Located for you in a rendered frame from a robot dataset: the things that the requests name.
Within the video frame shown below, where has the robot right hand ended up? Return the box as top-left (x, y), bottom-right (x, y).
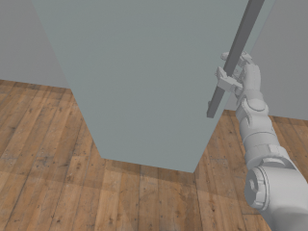
top-left (215, 51), bottom-right (261, 99)

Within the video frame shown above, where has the right robot upper arm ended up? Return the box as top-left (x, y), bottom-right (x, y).
top-left (244, 166), bottom-right (308, 231)

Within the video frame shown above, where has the fridge door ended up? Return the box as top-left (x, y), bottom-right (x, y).
top-left (31, 0), bottom-right (275, 173)

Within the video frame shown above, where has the robot right forearm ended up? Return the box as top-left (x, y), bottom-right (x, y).
top-left (235, 90), bottom-right (308, 187)

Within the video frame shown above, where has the handle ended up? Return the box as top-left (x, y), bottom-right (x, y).
top-left (206, 0), bottom-right (265, 118)

